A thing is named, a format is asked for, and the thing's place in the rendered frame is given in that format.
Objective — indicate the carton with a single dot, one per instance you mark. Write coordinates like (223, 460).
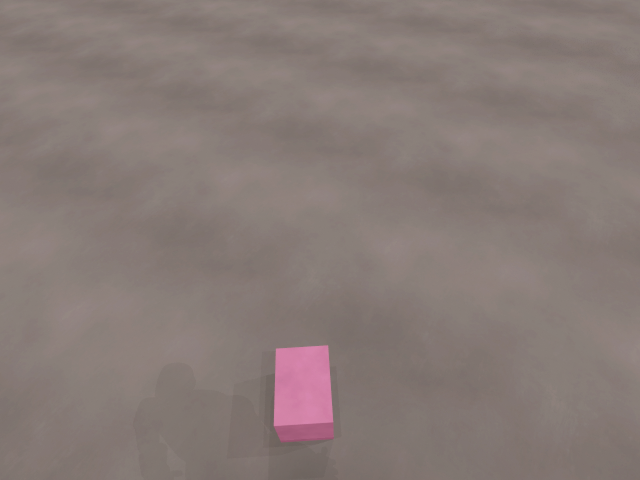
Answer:
(303, 401)

